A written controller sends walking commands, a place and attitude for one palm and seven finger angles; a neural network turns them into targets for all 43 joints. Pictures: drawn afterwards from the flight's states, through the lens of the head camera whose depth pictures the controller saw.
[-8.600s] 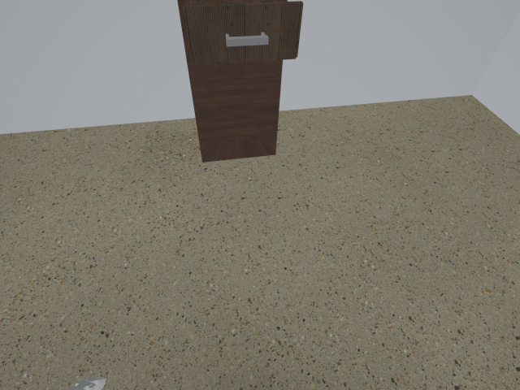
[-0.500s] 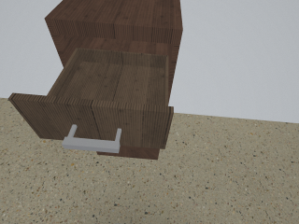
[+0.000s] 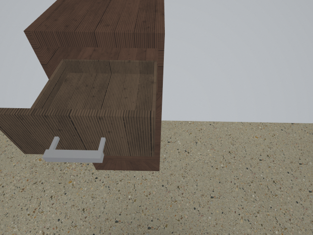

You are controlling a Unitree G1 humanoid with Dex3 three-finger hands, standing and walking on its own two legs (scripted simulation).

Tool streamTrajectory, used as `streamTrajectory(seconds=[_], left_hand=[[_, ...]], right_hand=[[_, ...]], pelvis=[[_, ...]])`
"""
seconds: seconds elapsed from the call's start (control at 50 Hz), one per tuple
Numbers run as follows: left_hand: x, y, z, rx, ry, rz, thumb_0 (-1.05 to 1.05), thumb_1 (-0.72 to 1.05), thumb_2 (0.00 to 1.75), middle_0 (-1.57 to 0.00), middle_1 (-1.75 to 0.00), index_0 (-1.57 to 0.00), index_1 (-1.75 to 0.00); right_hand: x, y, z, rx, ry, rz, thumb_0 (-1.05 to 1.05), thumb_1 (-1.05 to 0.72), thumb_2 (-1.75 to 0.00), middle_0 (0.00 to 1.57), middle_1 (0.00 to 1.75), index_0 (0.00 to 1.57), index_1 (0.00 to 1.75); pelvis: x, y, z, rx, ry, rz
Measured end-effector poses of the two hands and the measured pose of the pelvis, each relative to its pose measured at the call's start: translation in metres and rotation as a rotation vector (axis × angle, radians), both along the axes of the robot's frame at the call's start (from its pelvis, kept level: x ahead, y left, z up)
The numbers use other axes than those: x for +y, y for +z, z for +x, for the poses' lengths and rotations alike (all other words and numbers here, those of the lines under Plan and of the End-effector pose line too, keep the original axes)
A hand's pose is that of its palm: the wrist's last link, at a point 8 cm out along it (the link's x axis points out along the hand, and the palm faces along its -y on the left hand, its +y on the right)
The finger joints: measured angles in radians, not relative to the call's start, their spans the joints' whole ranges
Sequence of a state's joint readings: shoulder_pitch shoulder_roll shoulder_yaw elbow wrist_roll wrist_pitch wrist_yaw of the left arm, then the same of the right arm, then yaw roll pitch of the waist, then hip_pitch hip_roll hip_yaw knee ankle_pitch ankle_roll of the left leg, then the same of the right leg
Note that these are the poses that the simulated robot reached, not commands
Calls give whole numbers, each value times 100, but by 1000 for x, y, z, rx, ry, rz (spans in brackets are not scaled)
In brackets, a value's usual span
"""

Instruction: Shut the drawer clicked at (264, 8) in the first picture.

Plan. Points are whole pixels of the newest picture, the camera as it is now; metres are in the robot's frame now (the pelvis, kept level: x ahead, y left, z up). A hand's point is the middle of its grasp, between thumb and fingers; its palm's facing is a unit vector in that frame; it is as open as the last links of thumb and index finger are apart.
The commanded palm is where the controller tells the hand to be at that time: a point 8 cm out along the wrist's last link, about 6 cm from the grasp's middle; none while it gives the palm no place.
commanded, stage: come to a stop and stand still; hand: left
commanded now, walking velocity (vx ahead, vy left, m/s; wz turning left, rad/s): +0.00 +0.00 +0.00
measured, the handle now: (76, 148) +0.30 +0.23 +0.06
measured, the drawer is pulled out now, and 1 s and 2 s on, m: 0.30 0.30 0.30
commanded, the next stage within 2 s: look again from close up in 0.38 s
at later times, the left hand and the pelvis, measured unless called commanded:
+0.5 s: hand out of the picture +0.03 +0.17 -0.16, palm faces +0.01 -0.98 -0.20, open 7.4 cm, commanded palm none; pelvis +0.01 -0.01 +0.01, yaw +1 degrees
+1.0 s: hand out of the picture +0.02 +0.17 -0.16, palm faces +0.03 -0.99 -0.17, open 7.4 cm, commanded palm none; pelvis +0.04 +0.01 +0.02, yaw +0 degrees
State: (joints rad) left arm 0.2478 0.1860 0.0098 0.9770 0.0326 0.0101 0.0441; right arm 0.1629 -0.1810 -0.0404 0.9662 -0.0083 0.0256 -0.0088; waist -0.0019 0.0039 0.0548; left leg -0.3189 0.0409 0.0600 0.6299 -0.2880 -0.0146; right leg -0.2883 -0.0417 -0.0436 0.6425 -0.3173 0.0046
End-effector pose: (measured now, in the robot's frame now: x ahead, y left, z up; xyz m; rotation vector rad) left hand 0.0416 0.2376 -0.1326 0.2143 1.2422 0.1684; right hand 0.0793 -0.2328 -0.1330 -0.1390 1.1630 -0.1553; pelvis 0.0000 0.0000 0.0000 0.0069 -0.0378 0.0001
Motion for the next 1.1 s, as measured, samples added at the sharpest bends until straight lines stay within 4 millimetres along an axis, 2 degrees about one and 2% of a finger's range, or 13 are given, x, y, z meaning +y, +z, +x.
streamTrajectory(seconds=[0.14,0.3,0.36,0.42,0.52,0.66,0.8,0.92,1.06,1.1], left_hand=[[-14,7,8,-51,-21,-13,1,91,90,-20,-30,-20,-30],[-19,9,3,-27,-16,-28,1,91,90,-20,-30,-20,-30],[-18,7,-3,7,-6,-33,1,91,90,-20,-30,-20,-30],[-18,6,-10,43,5,-41,1,91,90,-20,-30,-20,-30],[-21,4,-19,89,23,-58,1,91,90,-20,-30,-20,-30],[-25,1,-25,121,42,-82,1,91,90,-20,-30,-20,-30],[-24,0,-26,138,53,-95,1,91,90,-20,-30,-20,-30],[-20,0,-25,146,53,-94,1,91,90,-20,-30,-20,-30],[-14,1,-21,148,48,-81,0,91,90,-20,-30,-20,-30],[-4,19,6,-14,115,-57,2,93,90,-20,-30,-20,-31]], right_hand=[[-13,-2,-44,51,-26,7,1,-91,-89,20,30,20,30],[-9,-2,-101,224,-37,21,1,-91,-89,20,30,20,30],[-4,-1,-115,277,-43,28,1,-91,-89,20,30,20,30],[2,1,-121,309,-46,35,1,-91,-89,20,30,20,30],[11,3,-112,313,-39,44,1,-91,-89,20,30,20,30],[20,4,-72,243,-14,43,1,-91,-89,20,30,20,30],[13,7,-44,200,1,3,2,-93,-89,20,30,20,30],[12,10,-31,179,6,-11,2,-93,-89,20,30,20,30],[15,10,-29,189,8,-12,1,-93,-89,20,30,20,30],[13,14,-21,97,8,-28,2,-93,-89,20,30,20,30]], pelvis=[[-10,3,-2,-19,8,7],[-14,8,-5,7,13,4],[-13,10,-3,15,13,2],[-12,11,2,20,12,1],[-9,14,10,23,10,-2],[-4,16,20,17,6,-5],[2,17,28,13,4,-5],[5,18,33,11,2,-4],[8,18,36,17,1,-10],[10,16,35,13,-4,-7]])
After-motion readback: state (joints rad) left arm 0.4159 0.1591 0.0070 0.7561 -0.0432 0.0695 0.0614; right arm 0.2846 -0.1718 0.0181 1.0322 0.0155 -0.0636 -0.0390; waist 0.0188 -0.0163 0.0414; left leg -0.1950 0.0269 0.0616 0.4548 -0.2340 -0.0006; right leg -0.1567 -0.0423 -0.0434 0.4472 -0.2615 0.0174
